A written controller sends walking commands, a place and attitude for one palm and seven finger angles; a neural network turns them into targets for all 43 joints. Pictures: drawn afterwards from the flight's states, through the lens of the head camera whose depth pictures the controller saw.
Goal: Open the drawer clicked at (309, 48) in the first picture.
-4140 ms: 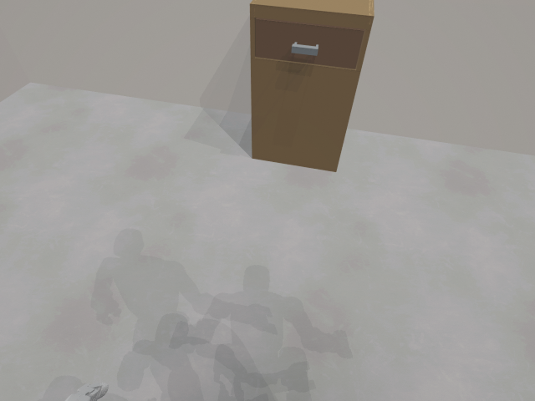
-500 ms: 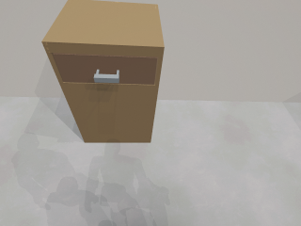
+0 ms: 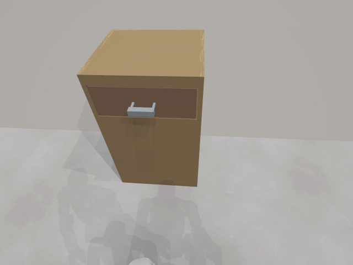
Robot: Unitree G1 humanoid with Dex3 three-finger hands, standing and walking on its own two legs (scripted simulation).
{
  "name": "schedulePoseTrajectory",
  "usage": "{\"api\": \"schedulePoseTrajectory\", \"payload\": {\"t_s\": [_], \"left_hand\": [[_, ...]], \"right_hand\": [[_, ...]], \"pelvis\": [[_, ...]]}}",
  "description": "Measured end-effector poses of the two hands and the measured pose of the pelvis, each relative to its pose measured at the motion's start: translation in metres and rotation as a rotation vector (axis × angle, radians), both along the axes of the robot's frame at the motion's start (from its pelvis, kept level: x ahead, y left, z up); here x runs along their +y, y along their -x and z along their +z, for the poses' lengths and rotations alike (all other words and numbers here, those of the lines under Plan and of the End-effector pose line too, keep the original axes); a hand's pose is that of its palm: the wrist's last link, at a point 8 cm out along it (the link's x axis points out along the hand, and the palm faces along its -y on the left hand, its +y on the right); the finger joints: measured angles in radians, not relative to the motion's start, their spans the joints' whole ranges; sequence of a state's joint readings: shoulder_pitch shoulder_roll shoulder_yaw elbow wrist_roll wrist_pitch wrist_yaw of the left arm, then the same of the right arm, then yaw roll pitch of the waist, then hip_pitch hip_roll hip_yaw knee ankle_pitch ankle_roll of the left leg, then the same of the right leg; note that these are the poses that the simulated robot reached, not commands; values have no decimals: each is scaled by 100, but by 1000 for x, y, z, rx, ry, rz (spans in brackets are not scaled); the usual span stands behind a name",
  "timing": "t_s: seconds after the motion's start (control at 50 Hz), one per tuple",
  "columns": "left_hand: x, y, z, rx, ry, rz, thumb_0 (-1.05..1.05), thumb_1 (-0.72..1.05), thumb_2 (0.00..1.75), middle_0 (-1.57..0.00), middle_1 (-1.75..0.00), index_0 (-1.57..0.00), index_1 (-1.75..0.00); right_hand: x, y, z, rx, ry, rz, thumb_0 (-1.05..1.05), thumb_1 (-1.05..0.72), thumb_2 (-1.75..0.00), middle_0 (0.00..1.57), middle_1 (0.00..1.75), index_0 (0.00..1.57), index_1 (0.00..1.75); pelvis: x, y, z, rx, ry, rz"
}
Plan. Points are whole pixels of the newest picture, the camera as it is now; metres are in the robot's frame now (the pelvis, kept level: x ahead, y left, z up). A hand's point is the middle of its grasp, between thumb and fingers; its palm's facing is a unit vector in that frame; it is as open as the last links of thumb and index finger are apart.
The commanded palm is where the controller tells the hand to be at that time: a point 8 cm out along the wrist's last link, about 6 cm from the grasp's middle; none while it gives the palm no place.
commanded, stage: take the last steps up to it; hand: left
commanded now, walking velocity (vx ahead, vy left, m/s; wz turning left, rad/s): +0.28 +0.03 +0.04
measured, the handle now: (142, 108) +0.72 +0.20 -0.10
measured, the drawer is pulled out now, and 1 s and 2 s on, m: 0.00 0.00 0.00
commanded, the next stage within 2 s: come to a stop and stand still in 0.46 s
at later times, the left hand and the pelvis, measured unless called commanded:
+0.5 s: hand (102, 256) +0.18 +0.23 -0.18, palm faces +0.04 -0.98 -0.21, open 7.4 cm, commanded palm none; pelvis +0.13 +0.04 -0.01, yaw -1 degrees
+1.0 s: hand (107, 232) +0.25 +0.24 -0.19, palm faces +0.03 -0.97 -0.22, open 7.3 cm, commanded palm none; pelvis +0.18 +0.06 -0.02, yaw -1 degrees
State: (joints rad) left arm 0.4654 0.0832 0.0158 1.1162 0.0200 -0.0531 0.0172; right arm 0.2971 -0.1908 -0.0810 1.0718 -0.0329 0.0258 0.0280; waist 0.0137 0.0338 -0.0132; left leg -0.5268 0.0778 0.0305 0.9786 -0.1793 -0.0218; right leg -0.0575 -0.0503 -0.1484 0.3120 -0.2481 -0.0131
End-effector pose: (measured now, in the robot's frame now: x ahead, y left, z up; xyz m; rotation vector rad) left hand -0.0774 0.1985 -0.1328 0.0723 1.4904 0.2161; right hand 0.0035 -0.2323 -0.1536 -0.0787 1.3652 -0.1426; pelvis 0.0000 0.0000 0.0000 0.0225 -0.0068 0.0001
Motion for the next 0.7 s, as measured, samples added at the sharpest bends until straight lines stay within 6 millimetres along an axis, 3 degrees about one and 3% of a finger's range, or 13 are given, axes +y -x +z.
{"api": "schedulePoseTrajectory", "payload": {"t_s": [0.06,0.14,0.24,0.3,0.4,0.46,0.54,0.62,0.7], "left_hand": [[-4,8,-1,42,24,47,0,90,90,-20,-30,-20,-30],[-1,13,-6,115,59,94,0,90,90,-20,-30,-20,-30],[23,-4,-26,198,96,95,0,90,90,-20,-30,-20,-30],[45,-45,-30,169,76,37,1,90,90,-20,-30,-20,-30],[77,-150,-26,-22,7,-41,1,91,90,-20,-30,-20,-30],[84,-214,-19,-147,-31,-75,1,91,90,-20,-30,-20,-30],[77,-286,-11,-268,-65,-132,0,91,90,-20,-30,-19,-30],[59,-330,-11,-329,-83,-171,0,91,90,-20,-30,-19,-30],[43,-342,-7,-310,-70,-163,0,91,90,-20,-30,-20,-30]], "right_hand": [[7,-22,0,21,6,42,1,-91,-90,20,30,20,29],[25,-71,0,-13,22,97,1,-92,-90,20,30,20,29],[53,-138,-5,-149,58,123,1,-92,-90,20,30,20,29],[63,-153,2,-193,63,76,0,-93,-90,20,30,20,29],[57,-157,9,-173,84,29,-1,-96,-90,20,30,21,30],[54,-150,4,-112,66,17,-1,-95,-90,20,30,20,30],[50,-140,-12,-23,21,-19,0,-93,-90,20,30,20,29],[43,-138,-30,56,-19,-49,0,-92,-90,20,30,20,29],[39,-152,-23,84,-20,-56,1,-92,-90,20,30,20,29]], "pelvis": [[7,-14,-2,8,10,19],[23,-36,-7,17,17,30],[48,-67,-25,13,20,18],[52,-81,-21,2,7,-8],[54,-107,-12,1,-2,-16],[50,-124,-10,-1,-9,-16],[38,-148,-15,-10,-19,-23],[24,-172,-25,-16,-7,-29],[19,-186,-17,-16,3,-25]]}}
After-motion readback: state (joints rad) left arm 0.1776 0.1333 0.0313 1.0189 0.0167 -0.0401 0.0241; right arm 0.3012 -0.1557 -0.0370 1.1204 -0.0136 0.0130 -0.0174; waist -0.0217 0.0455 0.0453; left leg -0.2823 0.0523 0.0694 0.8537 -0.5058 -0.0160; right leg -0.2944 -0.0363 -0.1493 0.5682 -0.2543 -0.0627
